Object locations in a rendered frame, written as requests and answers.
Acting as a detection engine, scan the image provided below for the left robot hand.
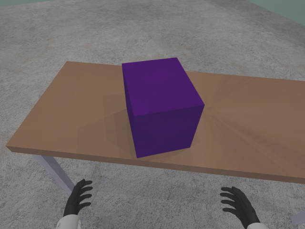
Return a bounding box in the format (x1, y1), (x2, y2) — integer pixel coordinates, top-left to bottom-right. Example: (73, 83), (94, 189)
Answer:
(63, 179), (93, 217)

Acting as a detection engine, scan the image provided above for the robot left forearm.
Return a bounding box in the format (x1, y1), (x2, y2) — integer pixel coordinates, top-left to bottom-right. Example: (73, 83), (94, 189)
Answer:
(56, 214), (82, 229)

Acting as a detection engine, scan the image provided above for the table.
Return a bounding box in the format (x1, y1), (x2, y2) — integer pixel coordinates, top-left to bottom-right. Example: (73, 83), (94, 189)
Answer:
(6, 61), (305, 225)

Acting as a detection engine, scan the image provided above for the right robot hand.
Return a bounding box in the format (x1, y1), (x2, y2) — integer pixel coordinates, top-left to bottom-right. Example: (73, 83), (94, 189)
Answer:
(220, 186), (260, 229)

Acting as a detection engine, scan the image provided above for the carton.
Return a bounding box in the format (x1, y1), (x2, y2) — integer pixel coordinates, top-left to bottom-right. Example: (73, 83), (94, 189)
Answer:
(122, 57), (205, 158)

